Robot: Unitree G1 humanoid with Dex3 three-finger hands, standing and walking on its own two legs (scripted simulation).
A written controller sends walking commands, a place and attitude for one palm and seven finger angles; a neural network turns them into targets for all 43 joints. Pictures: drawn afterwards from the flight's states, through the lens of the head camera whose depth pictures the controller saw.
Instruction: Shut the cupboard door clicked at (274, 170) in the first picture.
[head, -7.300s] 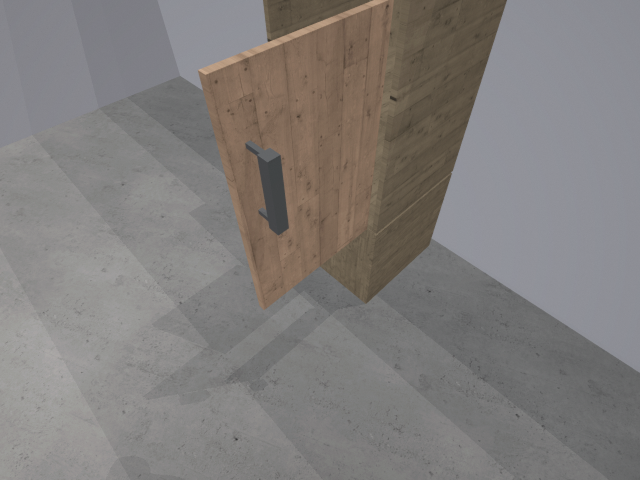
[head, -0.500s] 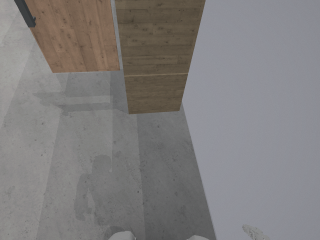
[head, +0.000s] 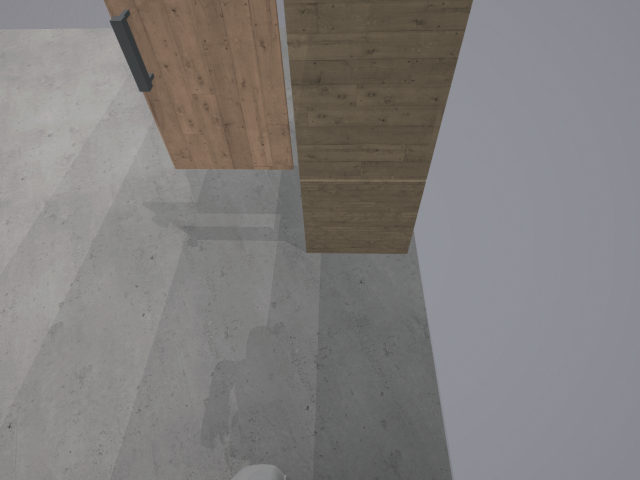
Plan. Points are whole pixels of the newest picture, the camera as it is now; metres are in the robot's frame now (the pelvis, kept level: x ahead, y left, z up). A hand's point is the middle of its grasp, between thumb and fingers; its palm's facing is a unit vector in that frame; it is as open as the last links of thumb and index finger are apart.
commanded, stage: take the last steps up to it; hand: left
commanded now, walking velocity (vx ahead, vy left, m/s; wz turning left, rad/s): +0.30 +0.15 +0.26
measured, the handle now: (136, 51) +0.97 +0.49 +0.04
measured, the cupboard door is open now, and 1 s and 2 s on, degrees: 90 90 90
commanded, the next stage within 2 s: come to a stop and stand still in 1.34 s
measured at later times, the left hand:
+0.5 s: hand (160, 450) +0.18 +0.25 -0.16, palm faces +0.11 -0.97 -0.23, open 7.4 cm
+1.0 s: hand (144, 438) +0.20 +0.30 -0.19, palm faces +0.25 -0.95 -0.18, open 7.3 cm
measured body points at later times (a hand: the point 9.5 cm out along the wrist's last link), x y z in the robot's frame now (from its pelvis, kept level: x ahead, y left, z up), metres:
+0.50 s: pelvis +0.11 +0.05 +0.00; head +0.14 +0.03 +0.44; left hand +0.17 +0.30 -0.14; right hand +0.11 -0.17 -0.17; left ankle +0.04 +0.15 -0.74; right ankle +0.18 -0.05 -0.72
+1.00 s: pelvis +0.31 +0.14 -0.02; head +0.34 +0.15 +0.43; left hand +0.19 +0.35 -0.17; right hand +0.46 -0.08 -0.16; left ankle +0.37 +0.26 -0.75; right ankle +0.20 -0.04 -0.73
